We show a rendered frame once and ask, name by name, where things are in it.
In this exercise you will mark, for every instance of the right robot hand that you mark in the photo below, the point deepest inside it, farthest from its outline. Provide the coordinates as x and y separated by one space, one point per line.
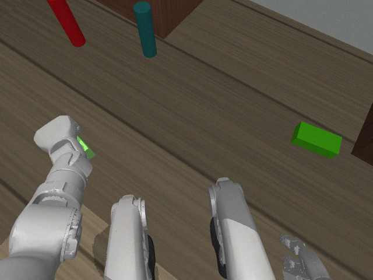
307 267

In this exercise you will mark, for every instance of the left robot hand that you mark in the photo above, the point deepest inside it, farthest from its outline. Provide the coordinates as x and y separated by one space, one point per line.
62 126

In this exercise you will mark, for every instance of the right robot foot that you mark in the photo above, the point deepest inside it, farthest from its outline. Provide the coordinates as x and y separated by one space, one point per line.
216 245

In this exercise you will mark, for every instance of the left robot arm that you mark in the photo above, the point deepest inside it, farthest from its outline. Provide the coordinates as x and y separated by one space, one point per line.
48 230

